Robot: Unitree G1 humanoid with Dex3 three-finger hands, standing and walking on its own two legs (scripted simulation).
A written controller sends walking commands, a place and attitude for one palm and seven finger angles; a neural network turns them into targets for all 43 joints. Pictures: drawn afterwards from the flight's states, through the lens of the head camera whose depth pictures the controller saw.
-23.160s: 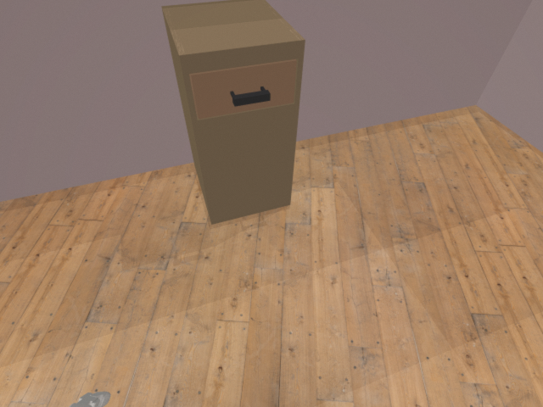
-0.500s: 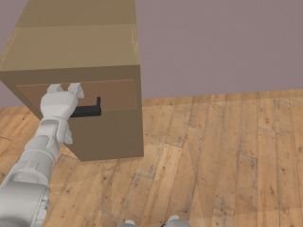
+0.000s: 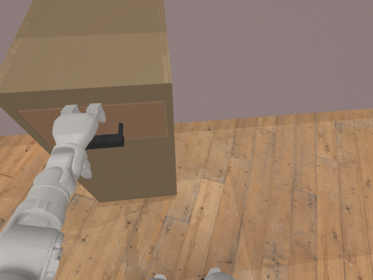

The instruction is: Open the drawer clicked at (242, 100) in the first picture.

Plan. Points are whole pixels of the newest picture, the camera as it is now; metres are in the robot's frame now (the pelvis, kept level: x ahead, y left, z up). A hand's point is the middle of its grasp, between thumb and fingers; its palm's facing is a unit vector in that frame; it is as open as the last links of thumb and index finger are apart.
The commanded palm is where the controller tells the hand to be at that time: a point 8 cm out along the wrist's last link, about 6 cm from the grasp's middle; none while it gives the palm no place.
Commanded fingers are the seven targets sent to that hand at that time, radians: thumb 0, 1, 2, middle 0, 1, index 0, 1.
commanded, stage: re-aim the fingers above the handle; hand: left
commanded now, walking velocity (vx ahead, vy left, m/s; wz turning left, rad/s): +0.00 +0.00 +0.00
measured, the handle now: (100, 134) +0.48 +0.24 -0.06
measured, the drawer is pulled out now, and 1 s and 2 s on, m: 0.00 0.00 0.00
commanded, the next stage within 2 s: lower the fingers behind the handle in 0.60 s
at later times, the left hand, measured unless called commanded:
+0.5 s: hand (80, 143) +0.42 +0.26 -0.01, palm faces -0.11 -0.02 -0.99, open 13.8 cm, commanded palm +0.41 +0.24 +0.05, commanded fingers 0.00 -0.50 0.30 -0.30 -1.20 -0.30 -1.20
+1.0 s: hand (86, 148) +0.42 +0.25 -0.02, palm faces -0.14 -0.02 -0.99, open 13.8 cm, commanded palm +0.41 +0.24 +0.03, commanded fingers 0.00 -0.50 0.30 -0.30 -1.20 -0.30 -1.20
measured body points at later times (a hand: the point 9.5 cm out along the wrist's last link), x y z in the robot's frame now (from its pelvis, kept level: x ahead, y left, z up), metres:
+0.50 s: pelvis +0.00 +0.00 +0.00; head +0.09 +0.00 +0.44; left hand +0.42 +0.25 +0.05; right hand +0.06 -0.27 -0.13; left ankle -0.03 +0.08 -0.70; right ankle +0.01 -0.11 -0.70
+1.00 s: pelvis -0.01 -0.01 +0.00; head +0.09 +0.00 +0.44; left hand +0.42 +0.24 +0.03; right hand +0.04 -0.27 -0.13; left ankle -0.03 +0.08 -0.70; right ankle +0.01 -0.11 -0.70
